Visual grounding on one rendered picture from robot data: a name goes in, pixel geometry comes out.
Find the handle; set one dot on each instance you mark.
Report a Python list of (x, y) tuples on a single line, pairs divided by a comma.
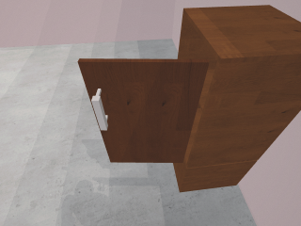
[(99, 111)]

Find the cupboard door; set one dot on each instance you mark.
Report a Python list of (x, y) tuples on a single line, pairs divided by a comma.
[(151, 104)]

